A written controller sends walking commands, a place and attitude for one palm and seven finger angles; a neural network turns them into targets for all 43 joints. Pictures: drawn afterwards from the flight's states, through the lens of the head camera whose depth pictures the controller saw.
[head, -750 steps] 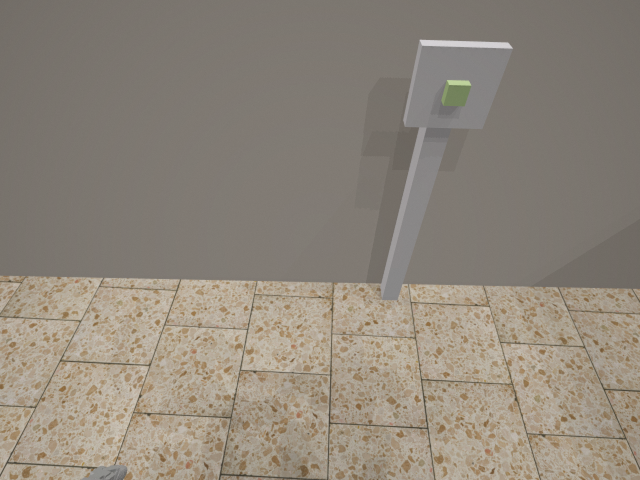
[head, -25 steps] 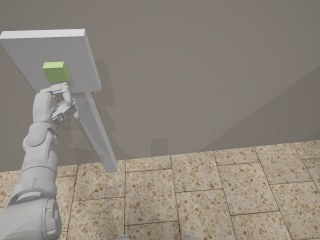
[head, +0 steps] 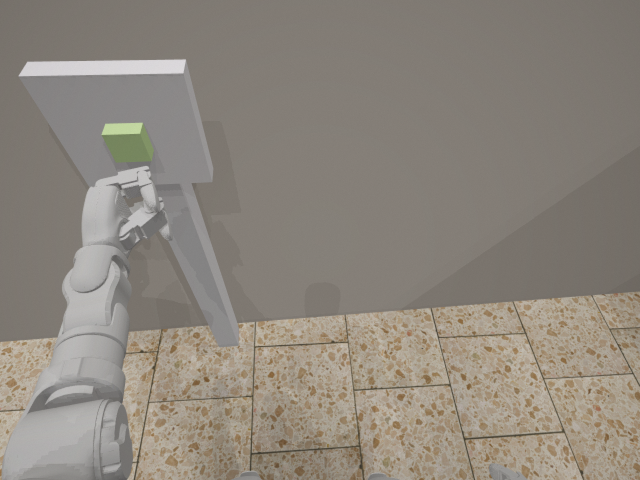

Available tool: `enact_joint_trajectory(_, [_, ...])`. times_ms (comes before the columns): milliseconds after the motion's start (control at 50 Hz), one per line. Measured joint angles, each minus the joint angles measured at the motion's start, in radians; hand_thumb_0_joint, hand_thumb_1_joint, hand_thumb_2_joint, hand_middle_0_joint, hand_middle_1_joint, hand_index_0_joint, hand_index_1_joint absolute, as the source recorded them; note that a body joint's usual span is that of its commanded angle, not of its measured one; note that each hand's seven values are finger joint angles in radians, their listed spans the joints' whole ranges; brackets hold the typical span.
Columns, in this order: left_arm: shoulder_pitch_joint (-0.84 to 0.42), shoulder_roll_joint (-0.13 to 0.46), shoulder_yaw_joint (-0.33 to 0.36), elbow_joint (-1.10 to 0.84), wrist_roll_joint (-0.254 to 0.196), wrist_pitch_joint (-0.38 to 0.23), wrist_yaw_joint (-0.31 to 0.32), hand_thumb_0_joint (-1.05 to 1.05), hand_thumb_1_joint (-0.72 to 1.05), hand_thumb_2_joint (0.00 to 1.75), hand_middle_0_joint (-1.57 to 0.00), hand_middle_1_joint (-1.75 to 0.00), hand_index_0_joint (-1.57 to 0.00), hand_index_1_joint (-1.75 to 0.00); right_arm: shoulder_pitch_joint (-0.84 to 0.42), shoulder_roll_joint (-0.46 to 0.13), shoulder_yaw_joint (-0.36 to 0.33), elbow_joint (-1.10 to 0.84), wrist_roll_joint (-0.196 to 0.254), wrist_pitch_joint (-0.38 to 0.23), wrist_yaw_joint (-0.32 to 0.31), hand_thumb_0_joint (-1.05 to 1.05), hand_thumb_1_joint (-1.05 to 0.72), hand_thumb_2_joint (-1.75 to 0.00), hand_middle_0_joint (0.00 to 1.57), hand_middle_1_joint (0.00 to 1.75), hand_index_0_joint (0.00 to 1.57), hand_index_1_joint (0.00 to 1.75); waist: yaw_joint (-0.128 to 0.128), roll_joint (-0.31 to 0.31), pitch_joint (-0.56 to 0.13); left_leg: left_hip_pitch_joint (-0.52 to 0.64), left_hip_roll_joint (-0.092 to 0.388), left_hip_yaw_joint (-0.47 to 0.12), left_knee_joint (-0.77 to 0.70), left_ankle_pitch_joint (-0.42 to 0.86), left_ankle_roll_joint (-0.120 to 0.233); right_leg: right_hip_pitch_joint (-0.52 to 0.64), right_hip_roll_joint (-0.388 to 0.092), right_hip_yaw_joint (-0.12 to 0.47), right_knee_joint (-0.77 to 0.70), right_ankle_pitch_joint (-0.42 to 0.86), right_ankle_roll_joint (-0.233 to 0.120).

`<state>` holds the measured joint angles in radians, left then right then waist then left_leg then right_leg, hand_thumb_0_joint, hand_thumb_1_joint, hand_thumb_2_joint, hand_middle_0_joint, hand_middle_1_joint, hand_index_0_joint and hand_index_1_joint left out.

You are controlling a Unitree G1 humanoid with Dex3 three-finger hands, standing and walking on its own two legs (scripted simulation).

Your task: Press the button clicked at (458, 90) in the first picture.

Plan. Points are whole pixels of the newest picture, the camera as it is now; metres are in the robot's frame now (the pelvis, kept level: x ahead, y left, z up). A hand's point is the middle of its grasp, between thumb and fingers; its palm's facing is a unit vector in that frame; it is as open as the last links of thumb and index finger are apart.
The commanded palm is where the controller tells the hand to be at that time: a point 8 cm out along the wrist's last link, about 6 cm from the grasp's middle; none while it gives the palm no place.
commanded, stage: press the button with the knuckle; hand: left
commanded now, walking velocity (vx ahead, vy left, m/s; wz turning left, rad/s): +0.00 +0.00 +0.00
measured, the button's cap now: (129, 141) +0.52 +0.25 +0.12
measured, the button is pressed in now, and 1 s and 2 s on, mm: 0 7 0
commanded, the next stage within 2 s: hold the button down briefly in 1.14 s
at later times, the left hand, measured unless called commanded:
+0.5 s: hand (170, 191) +0.46 +0.20 +0.09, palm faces +0.09 -1.00 -0.01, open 3.1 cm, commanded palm +0.43 +0.25 +0.09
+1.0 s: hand (170, 180) +0.48 +0.20 +0.09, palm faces +0.08 -1.00 -0.02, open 3.4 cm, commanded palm +0.47 +0.26 +0.09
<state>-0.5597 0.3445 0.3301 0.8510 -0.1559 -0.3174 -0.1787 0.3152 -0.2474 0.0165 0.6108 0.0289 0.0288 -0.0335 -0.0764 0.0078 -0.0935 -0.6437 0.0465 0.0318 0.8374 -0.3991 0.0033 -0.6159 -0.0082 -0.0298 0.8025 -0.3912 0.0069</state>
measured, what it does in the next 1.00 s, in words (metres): stands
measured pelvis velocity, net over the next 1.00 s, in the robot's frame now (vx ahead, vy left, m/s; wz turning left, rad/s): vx -0.01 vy -0.01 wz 0.00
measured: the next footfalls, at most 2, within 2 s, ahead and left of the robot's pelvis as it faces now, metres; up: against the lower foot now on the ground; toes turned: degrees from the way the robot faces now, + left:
none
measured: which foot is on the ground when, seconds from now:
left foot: down 0.00-1.00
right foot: down 0.00-1.00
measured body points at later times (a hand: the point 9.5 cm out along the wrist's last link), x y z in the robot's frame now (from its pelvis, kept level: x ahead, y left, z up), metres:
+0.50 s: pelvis +0.00 +0.00 +0.00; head +0.07 +0.01 +0.44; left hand +0.45 +0.25 +0.09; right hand +0.03 -0.27 -0.12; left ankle +0.00 +0.12 -0.70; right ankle +0.00 -0.13 -0.70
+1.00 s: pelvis -0.01 -0.01 -0.01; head +0.08 +0.01 +0.43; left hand +0.47 +0.26 +0.09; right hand +0.01 -0.28 -0.12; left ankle +0.00 +0.12 -0.70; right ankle +0.00 -0.13 -0.70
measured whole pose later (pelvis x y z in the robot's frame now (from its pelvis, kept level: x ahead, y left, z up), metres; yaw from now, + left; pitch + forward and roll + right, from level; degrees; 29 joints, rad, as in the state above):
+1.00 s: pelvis -0.01 -0.01 -0.01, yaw +0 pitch +16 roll -2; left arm -0.87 0.50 0.40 1.19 -0.08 -0.36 -0.21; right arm 0.37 -0.27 0.03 0.65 0.01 0.05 -0.04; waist -0.16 0.01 -0.09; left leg -0.78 0.06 0.01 0.90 -0.40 0.00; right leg -0.74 0.01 -0.05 0.84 -0.38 0.00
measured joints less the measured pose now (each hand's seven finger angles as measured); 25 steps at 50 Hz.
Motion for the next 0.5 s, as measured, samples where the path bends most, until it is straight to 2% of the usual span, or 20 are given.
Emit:
enact_joint_trajectory(120, [-0.001, 0.012, -0.007, 0.0, -0.006, -0.002, -0.005, 0.01, 0.9, 0.9, -1.3, -1.5, -1.3, -1.5, 0.011, -0.005, -0.002, 0.012, 0.003, 0.0, -0.007, 0.01, -0.91, -0.9, 0.2, 0.3, 0.2, 0.3, -0.001, 0.003, 0.007, 0.003, 0.0, -0.007, 0.001, 0.001, -0.001, 0.007, 0.001, -0.006, -0.003, 0.001, -0.001])
enact_joint_trajectory(220, [-0.059, 0.02, -0.021, 0.057, -0.003, -0.003, -0.002, 0.01, 0.9, 0.9, -1.3, -1.5, -1.3, -1.5, 0.016, -0.009, -0.002, 0.032, 0.002, -0.003, -0.01, 0.01, -0.91, -0.9, 0.2, 0.3, 0.2, 0.3, -0.004, 0.003, 0.01, -0.009, -0.003, -0.014, 0.005, 0.004, -0.002, -0.001, -0.002, -0.013, 0.001, 0.001, -0.002])
enact_joint_trajectory(500, [-0.178, 0.075, 0.039, 0.2, 0.032, -0.028, -0.005, 0.01, 0.9, 0.9, -1.3, -1.5, -1.3, -1.5, 0.047, -0.013, 0.0, 0.031, -0.011, 0.016, -0.001, 0.01, -0.91, -0.9, 0.2, 0.3, 0.2, 0.3, -0.04, 0.002, 0.006, -0.057, 0.007, -0.003, 0.022, 0.001, -0.005, -0.058, 0.007, -0.001, 0.024, 0.001, -0.005])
